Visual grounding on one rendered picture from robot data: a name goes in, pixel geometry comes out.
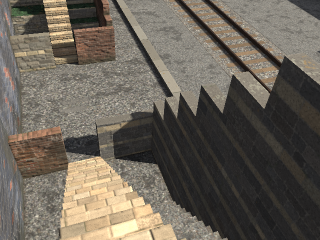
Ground stairs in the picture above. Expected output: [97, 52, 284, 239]
[58, 156, 187, 240]
[43, 0, 78, 65]

